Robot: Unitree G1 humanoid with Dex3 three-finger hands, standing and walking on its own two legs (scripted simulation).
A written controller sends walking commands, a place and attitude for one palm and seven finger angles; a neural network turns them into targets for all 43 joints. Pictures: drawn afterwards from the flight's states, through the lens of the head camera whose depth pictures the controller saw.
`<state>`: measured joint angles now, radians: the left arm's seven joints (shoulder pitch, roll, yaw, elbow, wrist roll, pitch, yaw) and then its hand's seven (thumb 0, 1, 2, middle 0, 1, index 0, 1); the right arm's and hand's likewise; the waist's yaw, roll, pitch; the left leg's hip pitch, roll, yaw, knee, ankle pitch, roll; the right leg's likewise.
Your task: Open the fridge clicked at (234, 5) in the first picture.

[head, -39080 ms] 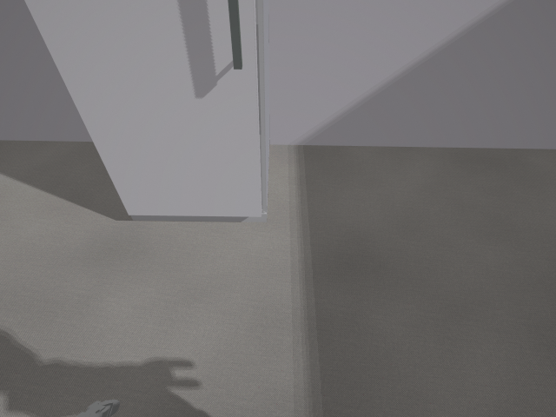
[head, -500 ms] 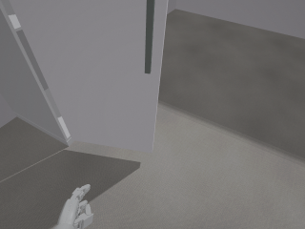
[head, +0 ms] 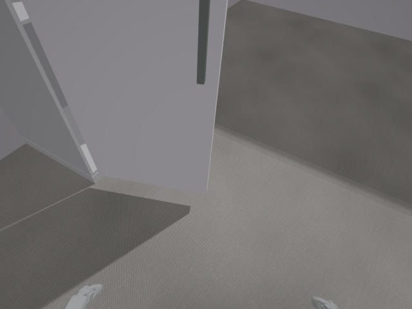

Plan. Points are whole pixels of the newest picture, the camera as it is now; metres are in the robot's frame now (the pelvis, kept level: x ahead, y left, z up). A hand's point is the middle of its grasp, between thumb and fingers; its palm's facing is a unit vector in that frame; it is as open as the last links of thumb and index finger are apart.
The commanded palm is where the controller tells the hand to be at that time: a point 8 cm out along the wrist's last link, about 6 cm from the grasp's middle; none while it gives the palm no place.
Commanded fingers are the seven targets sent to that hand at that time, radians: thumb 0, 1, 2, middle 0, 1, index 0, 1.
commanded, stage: let the arm hang, fingers relaxed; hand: right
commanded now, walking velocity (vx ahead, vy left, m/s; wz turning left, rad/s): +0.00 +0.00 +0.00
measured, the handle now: (205, 7) +0.75 +0.09 +0.25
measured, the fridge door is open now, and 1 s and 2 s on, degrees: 71 71 71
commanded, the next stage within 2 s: look to check the result in 0.84 s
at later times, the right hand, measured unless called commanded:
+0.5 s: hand out of the picture +0.00 -0.22 -0.16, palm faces +0.00 +0.96 -0.27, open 7.3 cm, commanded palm none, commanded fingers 0.00 -0.90 -0.90 0.20 0.30 0.20 0.30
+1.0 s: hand out of the picture +0.08 -0.24 -0.15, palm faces -0.03 +0.96 -0.28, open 7.4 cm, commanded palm none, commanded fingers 0.00 -0.90 -0.90 0.20 0.30 0.20 0.30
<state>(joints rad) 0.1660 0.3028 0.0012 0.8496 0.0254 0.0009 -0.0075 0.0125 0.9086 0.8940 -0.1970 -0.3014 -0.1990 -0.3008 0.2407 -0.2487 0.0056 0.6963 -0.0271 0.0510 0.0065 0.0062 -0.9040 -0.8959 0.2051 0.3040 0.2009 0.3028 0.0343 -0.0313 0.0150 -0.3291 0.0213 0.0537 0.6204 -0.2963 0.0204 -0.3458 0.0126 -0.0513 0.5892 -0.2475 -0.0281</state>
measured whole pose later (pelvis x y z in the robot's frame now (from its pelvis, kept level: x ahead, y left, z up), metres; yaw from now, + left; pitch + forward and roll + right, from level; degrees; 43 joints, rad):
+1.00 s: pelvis +0.02 -0.02 +0.02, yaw +1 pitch +0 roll +0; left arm 0.13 0.28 0.02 1.12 0.02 -0.01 0.01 0.01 0.91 0.89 -0.20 -0.30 -0.20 -0.30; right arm 0.14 -0.28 -0.01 1.13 -0.02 -0.01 0.00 0.00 -0.90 -0.90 0.21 0.30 0.20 0.30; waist 0.01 0.00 0.05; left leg -0.17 0.02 0.04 0.37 -0.19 0.00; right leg -0.20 0.02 -0.06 0.37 -0.17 -0.04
